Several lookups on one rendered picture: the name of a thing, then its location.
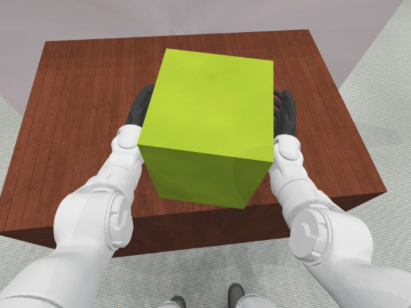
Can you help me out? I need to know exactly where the robot right hand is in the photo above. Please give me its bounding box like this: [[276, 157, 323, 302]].
[[274, 89, 297, 138]]

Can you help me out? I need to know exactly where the right robot shin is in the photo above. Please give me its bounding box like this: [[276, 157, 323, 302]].
[[236, 294, 257, 305]]

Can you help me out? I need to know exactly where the robot left hand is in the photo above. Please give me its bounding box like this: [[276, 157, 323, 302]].
[[125, 83, 154, 127]]

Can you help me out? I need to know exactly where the right robot foot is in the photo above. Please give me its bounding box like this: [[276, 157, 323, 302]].
[[228, 283, 245, 308]]

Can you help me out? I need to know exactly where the pedestal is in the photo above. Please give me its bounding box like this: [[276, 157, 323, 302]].
[[0, 30, 387, 258]]

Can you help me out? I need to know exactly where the robot left upper arm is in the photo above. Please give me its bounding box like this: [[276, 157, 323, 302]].
[[0, 192, 134, 308]]

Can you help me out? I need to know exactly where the carton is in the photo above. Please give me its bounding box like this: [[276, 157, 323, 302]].
[[137, 48, 274, 209]]

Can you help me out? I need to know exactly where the robot right forearm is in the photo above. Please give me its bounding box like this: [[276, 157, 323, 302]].
[[268, 134, 351, 230]]

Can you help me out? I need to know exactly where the robot left forearm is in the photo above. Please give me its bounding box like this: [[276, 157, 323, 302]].
[[53, 124, 144, 243]]

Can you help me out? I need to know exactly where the robot right upper arm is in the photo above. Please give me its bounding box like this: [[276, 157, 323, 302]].
[[288, 207, 411, 308]]

